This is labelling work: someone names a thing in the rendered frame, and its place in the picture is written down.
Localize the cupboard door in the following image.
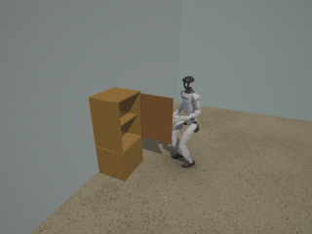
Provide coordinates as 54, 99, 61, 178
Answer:
140, 93, 174, 144

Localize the robot right foot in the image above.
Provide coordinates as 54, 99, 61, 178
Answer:
172, 153, 183, 159

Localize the robot left upper arm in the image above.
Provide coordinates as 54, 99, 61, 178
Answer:
191, 94, 201, 113

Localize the left robot hand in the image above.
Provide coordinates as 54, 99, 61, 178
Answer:
173, 115, 181, 123

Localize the robot torso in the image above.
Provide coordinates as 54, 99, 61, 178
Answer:
181, 90, 197, 126

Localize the robot right forearm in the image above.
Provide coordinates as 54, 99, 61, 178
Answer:
173, 104, 183, 116

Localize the robot left forearm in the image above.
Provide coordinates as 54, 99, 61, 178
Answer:
180, 111, 201, 121

